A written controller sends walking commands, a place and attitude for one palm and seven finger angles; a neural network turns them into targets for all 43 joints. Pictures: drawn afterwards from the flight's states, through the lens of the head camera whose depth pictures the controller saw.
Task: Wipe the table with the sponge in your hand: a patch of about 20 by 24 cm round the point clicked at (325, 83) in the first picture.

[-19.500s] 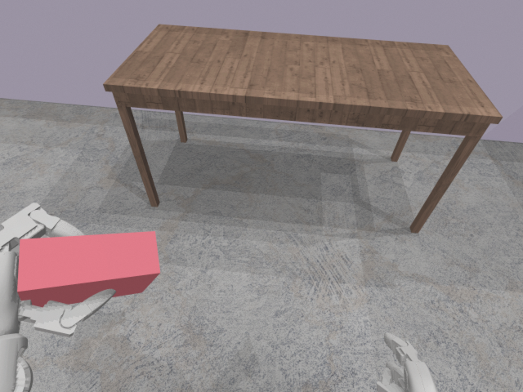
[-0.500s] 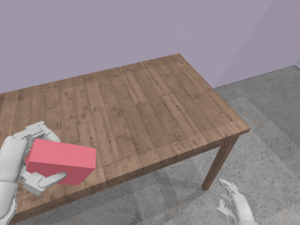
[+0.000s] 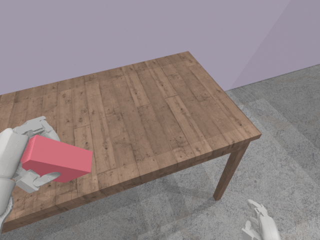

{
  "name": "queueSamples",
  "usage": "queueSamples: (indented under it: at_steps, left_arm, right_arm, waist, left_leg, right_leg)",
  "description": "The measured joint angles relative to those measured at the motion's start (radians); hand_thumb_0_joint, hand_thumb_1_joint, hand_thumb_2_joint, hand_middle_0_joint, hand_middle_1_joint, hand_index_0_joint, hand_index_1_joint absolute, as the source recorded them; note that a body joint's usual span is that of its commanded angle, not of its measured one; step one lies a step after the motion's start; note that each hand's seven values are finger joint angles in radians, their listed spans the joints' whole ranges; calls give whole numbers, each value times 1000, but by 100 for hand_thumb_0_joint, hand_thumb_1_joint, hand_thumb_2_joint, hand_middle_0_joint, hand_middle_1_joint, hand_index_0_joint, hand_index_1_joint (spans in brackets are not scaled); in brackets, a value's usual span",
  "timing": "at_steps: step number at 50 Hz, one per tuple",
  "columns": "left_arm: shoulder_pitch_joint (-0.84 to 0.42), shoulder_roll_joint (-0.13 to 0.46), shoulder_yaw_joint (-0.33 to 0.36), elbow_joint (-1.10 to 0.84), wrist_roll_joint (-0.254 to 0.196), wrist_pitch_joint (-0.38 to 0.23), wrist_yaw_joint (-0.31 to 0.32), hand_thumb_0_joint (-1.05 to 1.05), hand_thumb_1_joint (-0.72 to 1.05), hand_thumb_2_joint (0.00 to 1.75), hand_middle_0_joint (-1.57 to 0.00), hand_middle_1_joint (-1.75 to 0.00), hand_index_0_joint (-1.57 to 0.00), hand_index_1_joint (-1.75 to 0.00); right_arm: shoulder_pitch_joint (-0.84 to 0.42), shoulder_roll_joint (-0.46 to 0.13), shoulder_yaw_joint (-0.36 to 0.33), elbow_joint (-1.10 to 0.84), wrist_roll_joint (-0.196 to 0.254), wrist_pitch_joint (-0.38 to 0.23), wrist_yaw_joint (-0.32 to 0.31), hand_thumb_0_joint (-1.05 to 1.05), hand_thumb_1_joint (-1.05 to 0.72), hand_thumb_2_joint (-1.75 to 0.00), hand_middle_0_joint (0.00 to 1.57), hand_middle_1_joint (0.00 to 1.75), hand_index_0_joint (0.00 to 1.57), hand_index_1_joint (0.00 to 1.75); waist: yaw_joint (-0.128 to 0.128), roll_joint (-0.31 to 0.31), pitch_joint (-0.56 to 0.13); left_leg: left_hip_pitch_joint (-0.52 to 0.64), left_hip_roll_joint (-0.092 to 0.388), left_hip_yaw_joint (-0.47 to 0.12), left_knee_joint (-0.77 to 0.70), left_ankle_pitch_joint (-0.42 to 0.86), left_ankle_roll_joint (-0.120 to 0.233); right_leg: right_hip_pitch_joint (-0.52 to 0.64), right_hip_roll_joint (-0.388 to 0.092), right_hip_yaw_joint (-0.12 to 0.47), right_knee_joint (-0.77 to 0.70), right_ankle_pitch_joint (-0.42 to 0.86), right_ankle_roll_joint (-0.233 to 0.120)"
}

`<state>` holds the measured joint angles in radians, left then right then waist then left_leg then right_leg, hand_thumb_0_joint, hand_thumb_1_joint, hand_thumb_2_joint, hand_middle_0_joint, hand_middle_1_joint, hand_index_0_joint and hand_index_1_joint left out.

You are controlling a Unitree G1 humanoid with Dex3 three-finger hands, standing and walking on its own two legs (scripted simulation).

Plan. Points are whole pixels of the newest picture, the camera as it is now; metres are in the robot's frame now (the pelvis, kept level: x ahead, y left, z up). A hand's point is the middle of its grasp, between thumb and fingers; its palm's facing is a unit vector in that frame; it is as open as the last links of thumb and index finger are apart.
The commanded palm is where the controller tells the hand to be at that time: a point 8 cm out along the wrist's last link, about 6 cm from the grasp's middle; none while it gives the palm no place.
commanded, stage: turn the palm down, sponge in hand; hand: left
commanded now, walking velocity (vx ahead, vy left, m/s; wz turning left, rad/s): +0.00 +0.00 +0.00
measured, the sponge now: (61, 163) +0.24 +0.25 +0.10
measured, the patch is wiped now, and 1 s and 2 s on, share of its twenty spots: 0.00 0.00 0.00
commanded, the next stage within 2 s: move the sponge above the wiping area in 1.40 s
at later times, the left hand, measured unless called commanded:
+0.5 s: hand (16, 159) +0.23 +0.33 +0.13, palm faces +0.23 -0.26 -0.94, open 9.4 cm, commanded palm +0.20 +0.32 +0.17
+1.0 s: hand (10, 173) +0.21 +0.34 +0.11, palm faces +0.05 -0.10 -0.99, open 9.4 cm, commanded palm +0.18 +0.33 +0.17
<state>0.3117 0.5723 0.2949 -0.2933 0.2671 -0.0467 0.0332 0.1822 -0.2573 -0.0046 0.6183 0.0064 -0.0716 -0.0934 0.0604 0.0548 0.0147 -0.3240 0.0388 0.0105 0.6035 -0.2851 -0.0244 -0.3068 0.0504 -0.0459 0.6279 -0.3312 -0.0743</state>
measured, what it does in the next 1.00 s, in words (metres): stands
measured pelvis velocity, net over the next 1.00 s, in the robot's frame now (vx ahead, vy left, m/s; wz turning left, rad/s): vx -0.01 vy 0.04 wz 0.02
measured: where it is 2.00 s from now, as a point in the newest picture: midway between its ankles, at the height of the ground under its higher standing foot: outside the picture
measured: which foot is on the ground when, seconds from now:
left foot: down 0.00-1.00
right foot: down 0.00-1.00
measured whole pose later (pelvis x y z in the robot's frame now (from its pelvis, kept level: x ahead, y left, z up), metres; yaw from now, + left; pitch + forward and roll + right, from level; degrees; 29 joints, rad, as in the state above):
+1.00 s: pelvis -0.01 +0.04 +0.02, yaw +1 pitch -4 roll +0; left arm 0.17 0.49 -0.01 -0.16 0.86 0.39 0.03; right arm 0.04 -0.26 0.04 0.69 0.03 0.05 -0.05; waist 0.12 0.12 0.02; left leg -0.16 -0.02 0.02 0.41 -0.19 0.03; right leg -0.13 0.00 -0.03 0.42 -0.23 -0.02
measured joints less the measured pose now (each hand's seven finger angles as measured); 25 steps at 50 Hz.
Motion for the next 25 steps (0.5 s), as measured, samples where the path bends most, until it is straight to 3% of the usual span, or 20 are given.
queueSamples:
  at_steps: [4, 9, 12, 15, 19, 25]
  left_arm:
    - [59, 5, 22, -38, 41, 68, 55, 0, -44, 105, -80, -139, -80, -138]
    - [82, -8, -7, -15, 101, 182, 52, 0, -44, 105, -80, -139, -80, -139]
    - [82, -28, -51, -32, 148, 190, 44, 0, -44, 105, -80, -139, -80, -139]
    - [82, -42, -101, -66, 203, 157, 54, 0, -44, 105, -80, -139, -80, -139]
    - [65, -31, -141, -86, 269, 155, 81, 0, -44, 105, -80, -139, -80, -138]
    - [-13, -31, -150, -18, 322, 305, 87, 0, -44, 105, -80, -139, -80, -138]
  right_arm:
    - [23, -16, -11, -10, 12, 26, 9, 2, -91, -90, 21, 29, 20, 30]
    - [13, -38, -16, -16, 24, 44, -6, 2, -91, -90, 21, 29, 20, 30]
    - [-8, -38, -17, -19, 19, 39, -18, 2, -91, -90, 20, 29, 20, 30]
    - [-32, -25, -14, -21, 10, 33, -21, 2, -91, -90, 20, 29, 20, 30]
    - [-61, 0, -2, -25, 9, 42, -9, 2, -91, -90, 20, 29, 20, 30]
    - [-94, 15, 28, -18, 26, 87, 6, 2, -91, -90, 21, 29, 20, 30]
  waist:
    - [10, 0, -17]
    - [17, 18, -17]
    - [23, 21, -12]
    - [26, 18, -17]
    - [29, 13, -31]
    - [34, 30, -40]
  left_leg:
    - [-1, -2, 7, 3, -17, -5]
    - [-3, -14, 5, 6, -26, 7]
    - [-4, -21, 4, 7, -27, 13]
    - [-5, -27, 5, 5, -26, 18]
    - [6, -31, 11, -5, -21, 25]
    - [52, -38, 15, -50, 2, 36]
  right_leg:
    - [-4, -3, 8, 6, -16, 5]
    - [0, -14, 6, 3, -25, 16]
    - [2, -21, 5, 0, -24, 23]
    - [3, -27, 6, -4, -22, 30]
    - [16, -31, 12, -21, -12, 37]
    - [66, -37, 17, -77, 19, 48]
